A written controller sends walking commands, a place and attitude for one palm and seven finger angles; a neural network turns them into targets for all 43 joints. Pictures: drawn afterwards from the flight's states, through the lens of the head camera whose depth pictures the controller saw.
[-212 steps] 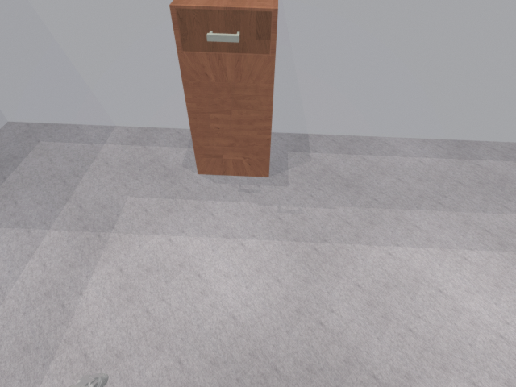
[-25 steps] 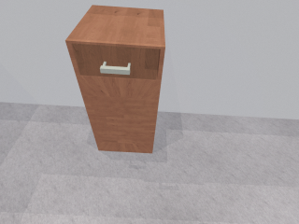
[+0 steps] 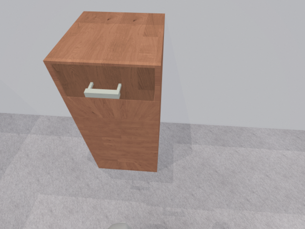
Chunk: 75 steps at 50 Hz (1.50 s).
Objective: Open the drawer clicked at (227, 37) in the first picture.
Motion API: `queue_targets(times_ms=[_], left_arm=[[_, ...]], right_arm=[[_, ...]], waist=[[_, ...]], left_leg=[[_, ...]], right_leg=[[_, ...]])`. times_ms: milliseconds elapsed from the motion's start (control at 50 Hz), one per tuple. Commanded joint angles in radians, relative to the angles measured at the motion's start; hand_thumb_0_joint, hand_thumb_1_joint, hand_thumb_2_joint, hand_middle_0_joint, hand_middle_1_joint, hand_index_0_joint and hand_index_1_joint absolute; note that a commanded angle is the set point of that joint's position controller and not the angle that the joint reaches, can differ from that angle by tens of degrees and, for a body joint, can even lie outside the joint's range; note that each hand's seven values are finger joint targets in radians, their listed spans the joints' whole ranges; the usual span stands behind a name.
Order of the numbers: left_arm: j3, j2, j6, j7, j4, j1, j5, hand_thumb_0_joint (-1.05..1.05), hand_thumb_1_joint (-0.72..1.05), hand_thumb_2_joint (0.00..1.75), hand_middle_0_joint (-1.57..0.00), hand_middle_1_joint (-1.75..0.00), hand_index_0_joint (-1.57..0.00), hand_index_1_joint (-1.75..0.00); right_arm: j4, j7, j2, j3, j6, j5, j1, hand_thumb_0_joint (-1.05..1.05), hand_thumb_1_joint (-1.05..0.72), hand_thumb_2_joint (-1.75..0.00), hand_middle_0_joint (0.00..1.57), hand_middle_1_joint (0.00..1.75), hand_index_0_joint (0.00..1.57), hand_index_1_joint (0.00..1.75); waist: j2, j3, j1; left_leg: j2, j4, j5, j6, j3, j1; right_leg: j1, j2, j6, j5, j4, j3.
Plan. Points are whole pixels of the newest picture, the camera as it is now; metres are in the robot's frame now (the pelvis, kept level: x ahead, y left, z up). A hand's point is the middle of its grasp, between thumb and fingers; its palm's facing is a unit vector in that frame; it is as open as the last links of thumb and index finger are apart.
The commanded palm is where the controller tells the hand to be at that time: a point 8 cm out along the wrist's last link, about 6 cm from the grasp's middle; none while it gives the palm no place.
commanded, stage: come to a stop and stand still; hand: left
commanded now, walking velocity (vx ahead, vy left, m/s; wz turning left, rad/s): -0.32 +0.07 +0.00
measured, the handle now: (103, 89) +0.57 +0.22 +0.01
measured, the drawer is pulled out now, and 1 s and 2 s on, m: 0.00 0.00 0.00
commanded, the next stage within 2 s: look again from close up in 1.60 s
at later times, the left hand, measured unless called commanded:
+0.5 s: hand out of the picture +0.03 +0.18 -0.18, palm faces +0.03 -0.96 -0.29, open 7.4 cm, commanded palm none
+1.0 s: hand out of the picture -0.05 +0.15 -0.16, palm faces +0.10 -0.96 -0.26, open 7.3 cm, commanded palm none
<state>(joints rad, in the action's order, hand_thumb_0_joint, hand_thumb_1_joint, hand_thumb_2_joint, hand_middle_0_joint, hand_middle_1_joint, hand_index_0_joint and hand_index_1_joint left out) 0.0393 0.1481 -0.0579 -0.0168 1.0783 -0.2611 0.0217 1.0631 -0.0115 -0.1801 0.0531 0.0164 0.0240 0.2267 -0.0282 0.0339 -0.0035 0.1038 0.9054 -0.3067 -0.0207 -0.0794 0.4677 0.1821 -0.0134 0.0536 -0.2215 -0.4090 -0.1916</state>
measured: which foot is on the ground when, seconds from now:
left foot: up 0.00-0.08, down 0.10-0.48, up 0.50-1.00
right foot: down 0.00-0.14, up 0.16-0.46, down 0.48-1.00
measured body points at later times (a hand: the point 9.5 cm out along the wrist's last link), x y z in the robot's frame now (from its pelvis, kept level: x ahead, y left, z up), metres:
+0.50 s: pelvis -0.01 -0.03 -0.02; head +0.01 -0.05 +0.43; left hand +0.03 +0.23 -0.15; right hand +0.07 -0.26 -0.18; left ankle +0.09 +0.12 -0.74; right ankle -0.03 -0.13 -0.75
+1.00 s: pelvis -0.02 -0.04 +0.01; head +0.01 -0.06 +0.45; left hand -0.05 +0.20 -0.14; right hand +0.03 -0.28 -0.16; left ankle -0.05 +0.13 -0.70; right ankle -0.03 -0.13 -0.74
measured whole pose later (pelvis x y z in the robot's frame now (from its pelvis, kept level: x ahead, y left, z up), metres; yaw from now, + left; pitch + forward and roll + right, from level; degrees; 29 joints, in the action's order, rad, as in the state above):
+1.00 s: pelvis -0.02 -0.04 +0.01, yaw +1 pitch +0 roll +3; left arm 0.04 0.15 0.01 -0.03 1.08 -0.32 0.03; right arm 1.05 -0.01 -0.21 0.04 -0.05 0.01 0.20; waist -0.01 0.05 0.05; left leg 0.03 0.71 -0.38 -0.04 -0.02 0.30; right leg 0.18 -0.06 0.04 -0.24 -0.42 -0.08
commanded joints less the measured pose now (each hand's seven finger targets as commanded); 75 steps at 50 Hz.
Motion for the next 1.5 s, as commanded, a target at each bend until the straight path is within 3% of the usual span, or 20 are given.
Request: queue_targets(times_ms=[0,60,100,160,260,360,420,440,460,480,500,580,740,980,1040,1080,1100,1140,1280,1480], left_arm=[[0.013,0.117,0.009,-0.015,-0.026,-0.047,0.001,0.00,0.90,0.90,-0.20,-0.30,-0.20,-0.30],[0.011,0.119,0.036,-0.025,-0.022,-0.046,-0.007,0.00,0.90,0.90,-0.20,-0.30,-0.20,-0.30],[0.002,0.072,0.057,-0.033,-0.035,-0.106,-0.015,0.00,0.90,0.90,-0.20,-0.30,-0.20,-0.30],[0.004,0.079,0.086,-0.029,-0.031,-0.118,-0.012,0.00,0.90,0.90,-0.20,-0.30,-0.20,-0.30],[0.026,0.089,0.098,-0.018,-0.061,-0.098,-0.005,0.00,0.90,0.90,-0.20,-0.30,-0.20,-0.30],[0.024,0.059,0.100,-0.009,-0.100,-0.064,-0.005,0.00,0.90,0.90,-0.20,-0.30,-0.20,-0.30],[0.020,0.053,0.084,-0.009,-0.059,-0.161,-0.006,0.00,0.90,0.90,-0.20,-0.30,-0.20,-0.30],[0.020,0.087,0.074,-0.012,-0.045,-0.192,0.002,0.00,0.90,0.90,-0.20,-0.30,-0.20,-0.30],[0.021,0.152,0.064,-0.015,-0.054,-0.160,0.012,0.00,0.90,0.90,-0.20,-0.30,-0.20,-0.30],[0.025,0.210,0.068,-0.016,-0.092,-0.076,0.009,0.00,0.90,0.90,-0.20,-0.30,-0.20,-0.30],[0.026,0.212,0.067,-0.019,-0.115,-0.018,0.009,0.00,0.90,0.90,-0.20,-0.30,-0.20,-0.30],[0.020,0.167,0.042,-0.015,-0.106,0.008,0.000,0.00,0.90,0.90,-0.20,-0.30,-0.20,-0.30],[0.041,0.179,0.039,-0.032,-0.056,-0.148,-0.003,0.00,0.90,0.90,-0.20,-0.30,-0.20,-0.30],[0.033,0.180,0.054,-0.019,-0.036,-0.059,0.006,0.00,0.90,0.90,-0.20,-0.30,-0.20,-0.30],[0.013,0.116,0.063,-0.013,-0.027,-0.062,-0.006,0.00,0.90,0.90,-0.20,-0.30,-0.20,-0.30],[0.001,0.068,0.066,-0.013,-0.019,-0.084,-0.005,0.00,0.90,0.90,-0.20,-0.30,-0.20,-0.30],[0.000,0.057,0.062,-0.011,-0.018,-0.088,-0.002,0.00,0.90,0.90,-0.20,-0.30,-0.20,-0.30],[-0.002,0.084,0.068,-0.008,0.009,-0.073,-0.004,0.00,0.90,0.90,-0.20,-0.30,-0.20,-0.30],[-0.012,0.105,0.053,-0.013,0.043,-0.077,-0.008,0.00,0.90,0.90,-0.20,-0.30,-0.20,-0.30],[-0.015,0.097,0.062,-0.018,0.053,-0.062,-0.012,0.00,0.90,0.90,-0.20,-0.30,-0.20,-0.30]], right_arm=[[-0.012,-0.003,0.022,-0.028,-0.001,-0.014,0.068,0.00,-0.90,-0.90,0.20,0.30,0.20,0.30],[-0.012,-0.011,-0.036,-0.017,-0.001,-0.017,0.096,0.00,-0.90,-0.90,0.20,0.30,0.20,0.30],[-0.031,-0.023,-0.135,0.000,-0.003,-0.014,0.096,0.00,-0.90,-0.90,0.20,0.30,0.20,0.30],[-0.051,-0.039,-0.136,0.003,-0.019,-0.009,0.023,0.00,-0.90,-0.90,0.20,0.30,0.20,0.30],[-0.098,-0.044,-0.159,0.024,-0.033,-0.004,-0.039,0.00,-0.90,-0.90,0.20,0.30,0.20,0.30],[-0.103,-0.030,-0.158,0.036,-0.035,0.002,-0.048,0.00,-0.90,-0.90,0.20,0.30,0.20,0.30],[-0.095,-0.014,-0.140,0.034,-0.041,0.001,-0.070,0.00,-0.90,-0.90,0.20,0.30,0.20,0.30],[-0.090,-0.007,-0.103,0.028,-0.045,-0.006,-0.060,0.00,-0.90,-0.90,0.20,0.30,0.20,0.30],[-0.102,-0.002,-0.031,0.014,-0.052,-0.019,-0.053,0.00,-0.90,-0.90,0.20,0.30,0.20,0.30],[-0.126,0.007,-0.036,0.008,-0.058,-0.012,-0.093,0.00,-0.90,-0.90,0.20,0.30,0.20,0.30],[-0.126,0.013,-0.067,0.016,-0.061,-0.006,-0.111,0.00,-0.90,-0.90,0.20,0.30,0.20,0.30],[-0.044,0.016,-0.061,0.010,-0.048,-0.002,0.012,0.00,-0.90,-0.90,0.20,0.30,0.20,0.30],[-0.064,-0.002,-0.094,0.012,-0.053,-0.007,0.008,0.00,-0.90,-0.90,0.20,0.30,0.20,0.30],[-0.048,-0.003,-0.057,-0.011,-0.035,-0.015,0.030,0.00,-0.90,-0.90,0.20,0.30,0.20,0.30],[-0.020,-0.011,-0.109,-0.009,-0.011,-0.014,0.078,0.00,-0.90,-0.90,0.20,0.30,0.20,0.30],[-0.037,-0.015,-0.162,-0.010,-0.016,-0.005,0.021,0.00,-0.90,-0.90,0.20,0.30,0.20,0.30],[-0.046,-0.017,-0.155,-0.013,-0.018,-0.003,-0.005,0.00,-0.90,-0.90,0.20,0.30,0.20,0.30],[-0.028,-0.021,-0.129,-0.023,-0.010,-0.009,-0.009,0.00,-0.90,-0.90,0.20,0.30,0.20,0.30],[0.001,-0.031,-0.098,-0.036,0.007,-0.015,0.039,0.00,-0.90,-0.90,0.20,0.30,0.20,0.30],[0.036,-0.035,-0.088,-0.043,0.011,-0.013,0.080,0.00,-0.90,-0.90,0.20,0.30,0.20,0.30]], waist=[[0.122,-0.033,0.005],[0.081,-0.054,-0.016],[-0.123,-0.061,0.003],[-0.230,-0.014,0.009],[-0.074,-0.123,0.002],[-0.124,-0.135,-0.013],[-0.128,-0.121,0.029],[-0.006,-0.091,0.041],[0.215,-0.039,0.023],[0.297,0.055,0.032],[0.255,0.086,0.032],[0.130,0.121,-0.002],[0.145,-0.027,0.066],[0.222,-0.014,0.018],[0.021,-0.015,0.001],[-0.076,0.031,0.031],[-0.012,0.070,0.044],[-0.128,0.081,0.034],[-0.016,-0.045,0.018],[-0.010,0.020,0.022]], left_leg=[[-0.025,-0.247,0.058,-0.014,0.002,-0.132],[-0.009,-0.465,0.420,-0.001,0.022,-0.313],[0.185,-0.475,0.888,0.102,0.172,-0.379],[0.248,-0.605,0.751,0.196,0.239,-0.269],[0.246,-0.545,0.677,0.228,0.190,-0.348],[0.216,-0.599,0.320,0.199,0.199,-0.293],[0.134,-0.592,-0.005,0.120,0.153,-0.160],[0.056,-0.514,-0.090,0.069,0.101,-0.092],[-0.040,-0.368,-0.139,0.005,0.029,-0.024],[-0.055,-0.270,-0.143,-0.005,0.029,-0.031],[-0.039,-0.172,-0.131,0.006,0.071,-0.059],[-0.053,-0.085,0.008,0.007,0.082,-0.019],[-0.063,0.023,-0.070,-0.034,0.100,0.091],[-0.086,-0.373,0.018,-0.005,0.031,-0.245],[0.019,-0.546,0.188,0.029,0.130,-0.414],[0.140,-0.636,0.062,0.099,0.239,-0.232],[0.110,-0.628,-0.018,0.086,0.211,-0.161],[0.059,-0.658,0.048,0.061,0.183,-0.182],[0.026,-0.542,0.441,0.044,0.106,-0.350],[0.020,-0.581,0.422,0.041,0.108,-0.320]], right_leg=[[-0.024,-0.242,0.095,0.579,0.082,0.143],[0.026,-0.183,0.022,0.442,-0.058,0.115],[0.101,-0.080,-0.057,0.021,-0.135,0.079],[0.130,-0.040,-0.067,-0.360,-0.421,0.122],[0.239,-0.028,-0.078,-0.301,-0.653,0.198],[0.163,-0.037,-0.077,-0.288,-0.437,0.163],[-0.046,-0.013,-0.062,-0.117,-0.096,0.115],[-0.100,-0.042,-0.057,-0.075,0.051,0.163],[-0.016,-0.217,0.000,-0.288,0.200,0.409],[0.169,-0.337,0.060,-0.496,0.325,0.531],[0.265,-0.349,0.078,-0.540,0.357,0.541],[0.115,-0.253,0.047,-0.111,0.245,0.381],[-0.230,-0.338,0.111,0.555,0.072,0.368],[0.005,-0.239,0.071,0.201,0.096,0.295],[0.152,-0.114,-0.021,-0.025,-0.022,0.213],[0.080,-0.065,-0.056,-0.108,-0.040,0.137],[0.062,-0.060,-0.057,-0.062,-0.008,0.149],[0.032,-0.078,-0.058,0.020,-0.012,0.147],[-0.041,-0.108,-0.061,0.188,0.028,0.163],[-0.063,-0.108,-0.065,0.155,0.036,0.156]])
